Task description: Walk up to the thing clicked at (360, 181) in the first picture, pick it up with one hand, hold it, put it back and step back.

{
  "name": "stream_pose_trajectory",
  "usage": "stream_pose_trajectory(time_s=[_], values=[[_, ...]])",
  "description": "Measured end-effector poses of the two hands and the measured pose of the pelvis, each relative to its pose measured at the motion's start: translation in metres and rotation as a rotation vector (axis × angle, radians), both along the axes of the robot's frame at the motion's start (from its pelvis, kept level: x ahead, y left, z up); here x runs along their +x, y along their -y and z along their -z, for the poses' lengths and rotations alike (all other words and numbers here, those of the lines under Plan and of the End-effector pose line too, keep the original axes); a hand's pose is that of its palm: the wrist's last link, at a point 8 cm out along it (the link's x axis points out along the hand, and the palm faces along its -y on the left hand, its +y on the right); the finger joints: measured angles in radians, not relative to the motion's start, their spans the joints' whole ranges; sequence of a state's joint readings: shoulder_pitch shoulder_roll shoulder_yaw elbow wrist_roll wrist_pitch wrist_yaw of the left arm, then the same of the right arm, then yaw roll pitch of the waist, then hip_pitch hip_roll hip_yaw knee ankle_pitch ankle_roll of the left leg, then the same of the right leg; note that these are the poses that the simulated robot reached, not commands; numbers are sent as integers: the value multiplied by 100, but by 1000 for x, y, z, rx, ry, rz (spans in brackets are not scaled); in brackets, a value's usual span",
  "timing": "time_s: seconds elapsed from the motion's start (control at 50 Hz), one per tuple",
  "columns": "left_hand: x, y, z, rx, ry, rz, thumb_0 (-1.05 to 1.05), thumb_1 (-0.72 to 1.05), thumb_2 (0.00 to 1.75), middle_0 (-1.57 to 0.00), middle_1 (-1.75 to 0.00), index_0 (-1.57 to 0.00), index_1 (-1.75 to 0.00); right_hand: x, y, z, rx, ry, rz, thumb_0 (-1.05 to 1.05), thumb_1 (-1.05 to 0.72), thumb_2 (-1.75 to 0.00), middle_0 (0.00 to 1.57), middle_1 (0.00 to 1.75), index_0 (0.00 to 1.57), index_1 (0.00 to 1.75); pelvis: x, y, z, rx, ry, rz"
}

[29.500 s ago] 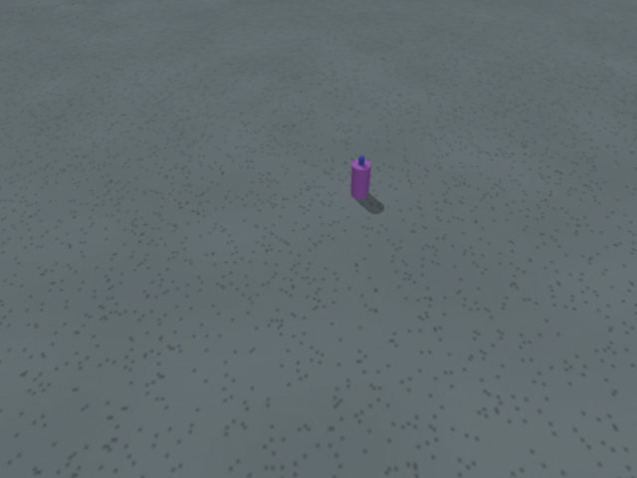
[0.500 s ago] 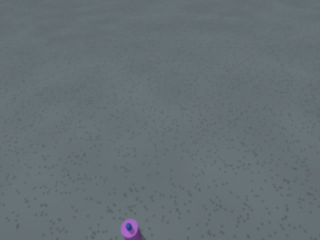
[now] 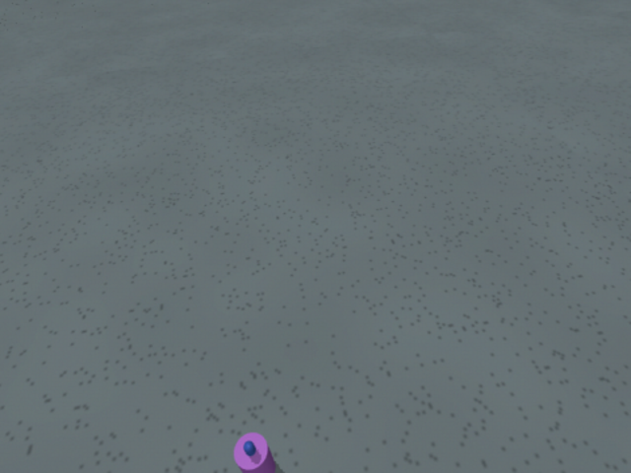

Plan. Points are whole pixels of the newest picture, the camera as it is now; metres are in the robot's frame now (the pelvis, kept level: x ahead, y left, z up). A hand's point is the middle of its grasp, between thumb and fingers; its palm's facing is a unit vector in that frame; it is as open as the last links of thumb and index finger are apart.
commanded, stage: stand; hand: left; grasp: from the side
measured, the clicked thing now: (254, 457) +0.34 +0.22 -0.67
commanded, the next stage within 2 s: step back in 1.06 s
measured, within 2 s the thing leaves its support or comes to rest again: neither
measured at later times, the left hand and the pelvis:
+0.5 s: hand out of the picture +0.08 +0.25 -0.16, palm faces -0.01 -0.94 -0.34, open 7.4 cm; pelvis +0.01 +0.00 +0.00, yaw +0 degrees
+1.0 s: hand out of the picture +0.09 +0.25 -0.16, palm faces -0.01 -0.94 -0.34, open 7.4 cm; pelvis +0.02 +0.00 +0.00, yaw +0 degrees
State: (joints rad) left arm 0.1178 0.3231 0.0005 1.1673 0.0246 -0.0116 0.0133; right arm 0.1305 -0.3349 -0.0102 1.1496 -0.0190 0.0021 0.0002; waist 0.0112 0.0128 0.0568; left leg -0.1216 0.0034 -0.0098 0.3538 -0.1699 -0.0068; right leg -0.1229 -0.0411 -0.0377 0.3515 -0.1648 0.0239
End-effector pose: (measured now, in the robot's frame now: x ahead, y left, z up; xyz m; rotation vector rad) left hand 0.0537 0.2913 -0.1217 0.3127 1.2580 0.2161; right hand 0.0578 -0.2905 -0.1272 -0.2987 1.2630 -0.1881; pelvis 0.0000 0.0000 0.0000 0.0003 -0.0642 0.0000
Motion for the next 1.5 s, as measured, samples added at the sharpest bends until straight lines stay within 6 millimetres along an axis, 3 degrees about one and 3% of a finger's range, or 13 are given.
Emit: stream_pose_trajectory(time_s=[0.24,0.56,1.06,1.2,1.36,1.5], values=[[8,1,-1,-1,-11,2,1,90,89,-20,-30,-20,-30,2,2,1,2,-17,4,1,-91,-90,20,30,20,30,7,2,-1,0,-11,4],[24,2,-2,-4,8,2,1,90,89,-20,-30,-20,-30,22,3,-3,-3,13,-7,1,-91,-90,20,30,20,30,15,2,-2,0,-16,4],[32,2,-3,-5,4,2,1,90,89,-20,-30,-20,-30,32,6,-4,-7,8,-12,1,-91,-90,20,30,20,30,25,3,-2,-1,-26,2],[34,-11,0,27,30,-14,1,90,89,-20,-30,-20,-30,34,17,0,-16,27,4,1,-91,-90,20,30,21,30,6,4,7,-1,-40,-4],[30,-25,7,62,81,29,1,90,89,-20,-30,-20,-30,21,28,8,-59,45,-10,1,-91,-90,20,30,20,30,-24,-3,24,0,-32,-15],[35,-49,23,42,154,58,1,90,89,-20,-30,-20,-30,-31,7,7,-105,1,-22,1,-91,-90,20,30,20,30,-47,-31,37,2,-51,-34]])
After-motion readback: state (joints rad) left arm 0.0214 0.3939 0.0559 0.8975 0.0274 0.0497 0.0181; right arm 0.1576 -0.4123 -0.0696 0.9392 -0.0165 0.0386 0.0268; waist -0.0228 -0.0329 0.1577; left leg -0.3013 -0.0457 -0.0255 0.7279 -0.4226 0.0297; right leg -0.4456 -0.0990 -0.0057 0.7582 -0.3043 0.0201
